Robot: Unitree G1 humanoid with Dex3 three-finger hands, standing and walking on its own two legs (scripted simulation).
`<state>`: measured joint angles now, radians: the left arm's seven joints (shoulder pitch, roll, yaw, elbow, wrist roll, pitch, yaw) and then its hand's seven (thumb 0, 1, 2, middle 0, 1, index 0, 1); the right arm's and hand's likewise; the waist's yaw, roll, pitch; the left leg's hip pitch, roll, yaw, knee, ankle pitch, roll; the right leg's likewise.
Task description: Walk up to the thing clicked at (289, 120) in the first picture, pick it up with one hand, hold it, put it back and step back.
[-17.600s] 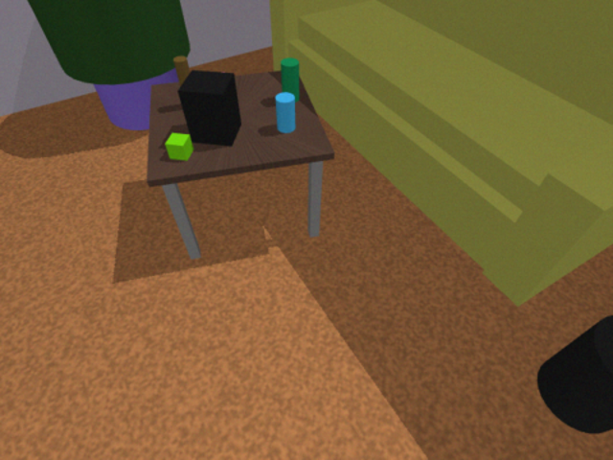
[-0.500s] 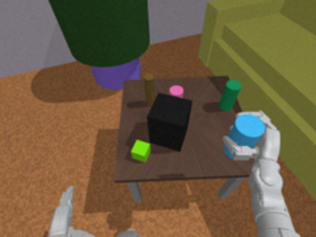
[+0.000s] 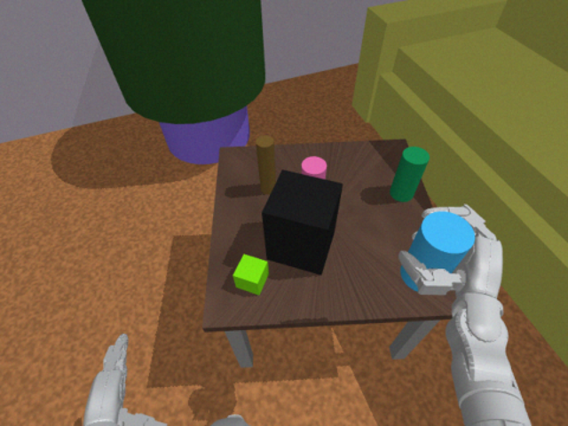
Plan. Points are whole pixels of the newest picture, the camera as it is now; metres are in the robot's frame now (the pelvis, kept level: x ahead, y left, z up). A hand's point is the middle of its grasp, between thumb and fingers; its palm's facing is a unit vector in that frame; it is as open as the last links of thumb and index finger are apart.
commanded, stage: hold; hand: right
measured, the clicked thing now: (433, 254) +0.34 -0.19 +0.04
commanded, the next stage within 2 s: crouch in 1.34 s
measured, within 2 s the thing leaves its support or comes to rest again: neither
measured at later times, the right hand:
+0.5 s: hand (430, 252) +0.34 -0.18 +0.05, palm faces +0.27 +0.96 -0.01, open 9.1 cm
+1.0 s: hand (429, 250) +0.35 -0.18 +0.05, palm faces +0.27 +0.96 -0.01, open 9.1 cm
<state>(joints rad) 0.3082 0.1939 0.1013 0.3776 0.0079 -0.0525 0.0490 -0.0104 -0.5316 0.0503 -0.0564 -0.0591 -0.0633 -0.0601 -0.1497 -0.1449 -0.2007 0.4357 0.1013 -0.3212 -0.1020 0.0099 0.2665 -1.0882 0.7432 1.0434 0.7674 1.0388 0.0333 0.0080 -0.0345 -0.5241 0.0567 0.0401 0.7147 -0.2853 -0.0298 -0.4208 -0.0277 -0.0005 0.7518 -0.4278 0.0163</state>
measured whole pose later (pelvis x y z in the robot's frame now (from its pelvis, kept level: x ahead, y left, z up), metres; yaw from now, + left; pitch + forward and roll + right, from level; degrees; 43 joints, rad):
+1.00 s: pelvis +0.00 +0.00 +0.00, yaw +0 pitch +6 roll +0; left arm 0.30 0.20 0.10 0.39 0.01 -0.06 0.06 -0.01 -0.53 0.05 -0.05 -0.05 -0.06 -0.05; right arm -0.18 -0.14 -0.21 0.47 0.10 -0.33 -0.10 0.01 0.28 -1.10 0.74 1.05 0.77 1.05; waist 0.04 0.01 -0.03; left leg -0.52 0.06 0.04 0.70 -0.28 -0.03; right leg -0.42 -0.03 0.00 0.74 -0.42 0.02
